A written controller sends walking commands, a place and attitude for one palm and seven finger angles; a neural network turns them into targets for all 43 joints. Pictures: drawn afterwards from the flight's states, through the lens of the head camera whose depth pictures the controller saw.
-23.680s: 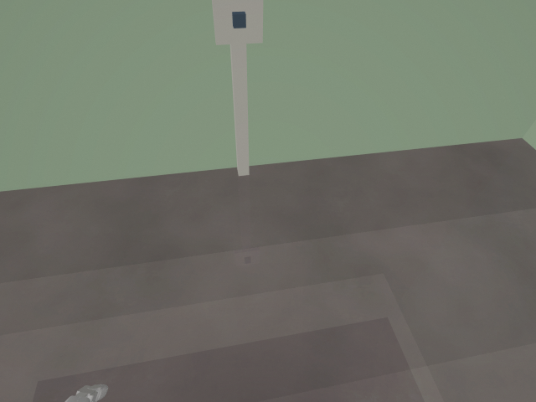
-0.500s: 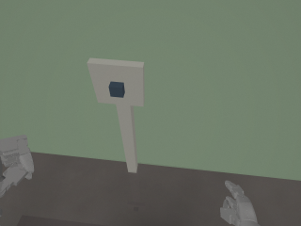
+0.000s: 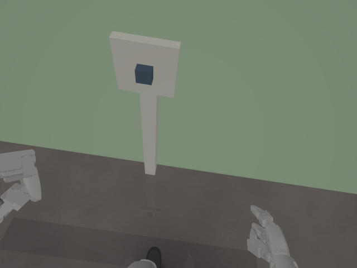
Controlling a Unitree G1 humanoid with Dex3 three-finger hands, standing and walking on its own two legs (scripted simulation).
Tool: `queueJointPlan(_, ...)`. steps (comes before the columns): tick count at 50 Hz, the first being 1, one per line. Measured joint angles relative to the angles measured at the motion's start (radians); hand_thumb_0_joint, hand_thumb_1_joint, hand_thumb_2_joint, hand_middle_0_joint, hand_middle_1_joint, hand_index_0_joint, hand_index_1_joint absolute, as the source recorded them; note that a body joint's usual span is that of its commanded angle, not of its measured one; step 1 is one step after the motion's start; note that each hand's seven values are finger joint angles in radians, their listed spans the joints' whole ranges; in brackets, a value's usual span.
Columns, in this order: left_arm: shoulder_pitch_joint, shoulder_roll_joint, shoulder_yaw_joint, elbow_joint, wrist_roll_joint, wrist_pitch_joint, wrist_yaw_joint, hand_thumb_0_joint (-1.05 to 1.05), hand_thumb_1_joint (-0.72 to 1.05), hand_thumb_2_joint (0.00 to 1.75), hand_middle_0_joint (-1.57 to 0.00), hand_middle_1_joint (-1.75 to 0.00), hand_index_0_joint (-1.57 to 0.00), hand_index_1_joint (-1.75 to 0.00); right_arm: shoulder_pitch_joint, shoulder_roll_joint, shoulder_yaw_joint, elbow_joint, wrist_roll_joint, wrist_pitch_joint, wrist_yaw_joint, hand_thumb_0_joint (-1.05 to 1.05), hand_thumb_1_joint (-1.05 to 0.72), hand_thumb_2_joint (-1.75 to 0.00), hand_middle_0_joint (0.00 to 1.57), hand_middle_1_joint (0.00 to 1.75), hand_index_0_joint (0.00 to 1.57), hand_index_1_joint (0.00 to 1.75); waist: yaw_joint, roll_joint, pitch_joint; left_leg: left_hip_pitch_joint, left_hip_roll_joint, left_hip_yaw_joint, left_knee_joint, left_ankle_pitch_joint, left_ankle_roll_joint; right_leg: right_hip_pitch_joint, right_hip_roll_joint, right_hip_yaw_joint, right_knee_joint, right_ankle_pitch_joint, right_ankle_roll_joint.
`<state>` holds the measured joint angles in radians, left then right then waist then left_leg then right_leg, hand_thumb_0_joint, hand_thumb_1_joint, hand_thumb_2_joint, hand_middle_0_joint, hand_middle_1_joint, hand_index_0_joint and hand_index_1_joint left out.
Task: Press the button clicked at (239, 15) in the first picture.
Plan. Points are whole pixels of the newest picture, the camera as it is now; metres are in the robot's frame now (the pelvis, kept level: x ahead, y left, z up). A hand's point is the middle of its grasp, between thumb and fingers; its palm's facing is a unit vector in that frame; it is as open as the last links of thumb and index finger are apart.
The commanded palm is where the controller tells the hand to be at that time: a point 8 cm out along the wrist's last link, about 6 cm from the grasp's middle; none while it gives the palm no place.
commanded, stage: step back with the hand held close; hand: left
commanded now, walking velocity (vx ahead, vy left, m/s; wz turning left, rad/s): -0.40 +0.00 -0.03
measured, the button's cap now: (144, 73) +0.59 +0.16 +0.04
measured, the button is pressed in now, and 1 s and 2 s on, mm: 0 0 0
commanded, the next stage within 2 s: stop stepping back and stand still in 0.10 s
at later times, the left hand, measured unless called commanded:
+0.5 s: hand out of the picture +0.03 +0.23 +0.15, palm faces +0.44 -0.83 -0.35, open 3.1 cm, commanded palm -0.04 +0.27 +0.18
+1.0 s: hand out of the picture -0.05 +0.24 +0.17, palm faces +0.45 -0.81 -0.39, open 3.1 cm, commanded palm -0.11 +0.28 +0.18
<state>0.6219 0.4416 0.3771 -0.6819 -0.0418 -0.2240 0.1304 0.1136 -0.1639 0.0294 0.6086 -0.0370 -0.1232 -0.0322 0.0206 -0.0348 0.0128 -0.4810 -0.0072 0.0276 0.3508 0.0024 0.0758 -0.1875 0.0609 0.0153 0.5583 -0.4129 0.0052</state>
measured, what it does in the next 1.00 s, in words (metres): walks backwards: right foot, then left foot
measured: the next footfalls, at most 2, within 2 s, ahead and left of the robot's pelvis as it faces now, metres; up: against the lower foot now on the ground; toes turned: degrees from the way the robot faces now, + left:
right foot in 0.12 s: -0.14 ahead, -0.15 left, +0.00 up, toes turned +10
left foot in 0.46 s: -0.19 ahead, +0.08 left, +0.00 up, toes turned +7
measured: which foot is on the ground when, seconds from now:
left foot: down 0.00-0.16, up 0.18-0.44, down 0.46-1.00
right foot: up 0.00-0.10, down 0.12-1.00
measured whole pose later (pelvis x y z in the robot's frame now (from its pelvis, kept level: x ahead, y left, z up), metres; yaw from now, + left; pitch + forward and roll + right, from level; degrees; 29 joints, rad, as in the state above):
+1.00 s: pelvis -0.23 -0.01 -0.01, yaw +4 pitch -2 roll +0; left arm 0.58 0.40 0.36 -0.65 0.00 -0.21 0.17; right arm 0.25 -0.19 0.01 0.62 -0.02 -0.13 -0.09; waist -0.01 -0.07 0.00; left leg -0.30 0.04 0.05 0.61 -0.26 0.00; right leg -0.45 0.00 -0.05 0.88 -0.45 -0.02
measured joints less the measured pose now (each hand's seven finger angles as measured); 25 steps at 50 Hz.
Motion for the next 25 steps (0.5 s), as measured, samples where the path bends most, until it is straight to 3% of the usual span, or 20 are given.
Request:
queueJointPlan(5, 0.029, 0.08, 0.035, -0.06, -0.031, 0.014, -0.025, 0.02, 0.89, 0.9, -1.3, -1.49, -1.31, -1.5, -0.077, 0.0, 0.003, -0.05, 0.004, 0.011, 0.022, 0.01, -0.9, -0.9, 0.21, 0.3, 0.2, 0.3, -0.002, -0.008, 0.048, -0.032, 0.005, 0.033, -0.04, 0.088, -0.013, -0.018, 0.009, -0.019, -0.033, -0.013, -0.001)
queueJointPlan(6, 0.041, 0.097, 0.052, -0.072, -0.039, 0.013, -0.028, 0.02, 0.89, 0.9, -1.3, -1.49, -1.31, -1.5, -0.084, -0.002, 0.003, -0.062, 0.006, 0.018, 0.024, 0.01, -0.9, -0.9, 0.21, 0.3, 0.2, 0.3, -0.002, -0.006, 0.053, -0.041, 0.006, 0.039, -0.036, 0.1, -0.017, -0.015, 0.007, -0.029, -0.06, 0.003, -0.009)
queueJointPlan(8, 0.058, 0.104, 0.063, -0.079, -0.05, 0.008, -0.041, 0.02, 0.89, 0.9, -1.3, -1.49, -1.31, -1.5, -0.083, -0.02, -0.003, -0.068, 0.017, 0.04, 0.024, 0.01, -0.9, -0.9, 0.2, 0.3, 0.2, 0.3, -0.014, 0.053, 0.068, -0.055, 0.036, 0.006, 0.007, 0.067, -0.032, 0.002, 0.045, -0.062, -0.081, 0.042, -0.055)
queueJointPlan(9, 0.074, 0.112, 0.071, -0.081, -0.055, 0.001, -0.043, 0.02, 0.89, 0.89, -1.3, -1.49, -1.31, -1.5, -0.068, -0.02, -0.006, -0.061, 0.028, 0.055, 0.02, 0.01, -0.9, -0.9, 0.2, 0.3, 0.2, 0.3, -0.014, 0.058, 0.057, -0.081, 0.034, -0.009, 0.081, -0.04, -0.051, 0.006, 0.048, -0.07, -0.09, 0.057, -0.068)
queueJointPlan(11, 0.104, 0.109, 0.086, -0.072, -0.056, -0.018, -0.036, 0.01, 0.88, 0.89, -1.3, -1.49, -1.31, -1.5, -0.02, -0.014, -0.012, -0.029, 0.048, 0.077, 0.013, 0.01, -0.9, -0.9, 0.2, 0.3, 0.2, 0.3, 0.001, 0.022, 0.014, -0.144, -0.008, -0.039, 0.368, -0.247, -0.08, 0.006, 0.023, -0.061, -0.101, 0.077, -0.077)
queueJointPlan(12, 0.119, 0.095, 0.096, -0.058, -0.055, -0.021, -0.031, 0.01, 0.88, 0.89, -1.3, -1.49, -1.31, -1.5, 0.004, -0.01, -0.014, -0.012, 0.051, 0.088, 0.009, 0.01, -0.9, -0.9, 0.2, 0.3, 0.2, 0.3, 0.009, -0.004, -0.013, -0.157, -0.025, -0.036, 0.482, -0.293, -0.088, 0.001, 0.005, -0.05, -0.106, 0.085, -0.076)
queueJointPlan(14, 0.126, 0.049, 0.103, -0.007, -0.044, -0.008, -0.016, 0.01, 0.88, 0.89, -1.3, -1.49, -1.31, -1.5, 0.045, -0.01, -0.014, 0.003, 0.052, 0.113, -0.006, 0.01, -0.9, -0.9, 0.2, 0.3, 0.2, 0.3, 0.014, -0.038, -0.055, -0.127, -0.027, -0.008, 0.564, -0.301, -0.097, -0.004, -0.021, -0.033, -0.119, 0.104, -0.075)
queueJointPlan(17, 0.057, -0.031, 0.054, 0.112, -0.022, 0.041, 0.014, 0.01, 0.89, 0.9, -1.3, -1.49, -1.31, -1.5, 0.09, -0.041, -0.019, 0.01, 0.052, 0.106, -0.039, 0.01, -0.9, -0.9, 0.2, 0.3, 0.2, 0.3, 0.007, -0.029, -0.088, -0.012, -0.004, 0.01, 0.495, -0.315, -0.085, -0.011, -0.036, -0.045, -0.132, 0.127, -0.071)
queueJointPlan(22, -0.034, -0.13, -0.063, 0.171, 0.011, 0.102, 0.041, 0.01, 0.89, 0.9, -1.3, -1.5, -1.31, -1.5, 0.139, -0.096, -0.037, 0.017, 0.049, 0.072, -0.059, 0.01, -0.9, -0.9, 0.2, 0.3, 0.2, 0.3, -0.008, -0.005, -0.101, 0.223, 0.025, 0.01, 0.198, -0.306, -0.041, -0.052, -0.047, -0.101, -0.107, 0.142, -0.055)
queueJointPlan(23, -0.03, -0.134, -0.078, 0.146, 0.014, 0.103, 0.041, 0.01, 0.89, 0.9, -1.3, -1.5, -1.31, -1.5, 0.144, -0.104, -0.039, 0.009, 0.047, 0.066, -0.06, 0.01, -0.9, -0.9, 0.2, 0.3, 0.2, 0.3, -0.015, 0.003, -0.096, 0.269, 0.034, 0.007, 0.126, -0.288, -0.042, -0.066, -0.043, -0.113, -0.088, 0.14, -0.052)
queueJointPlan(25, -0.025, -0.111, -0.084, 0.103, 0.019, 0.091, 0.039, 0.02, 0.89, 0.9, -1.3, -1.49, -1.31, -1.5, 0.134, -0.092, -0.043, 0.003, 0.047, 0.053, -0.058, 0.01, -0.9, -0.9, 0.2, 0.3, 0.2, 0.3, -0.026, -0.026, -0.067, 0.283, 0.016, 0.01, 0.093, -0.306, -0.078, -0.092, -0.069, -0.112, -0.033, 0.132, -0.041)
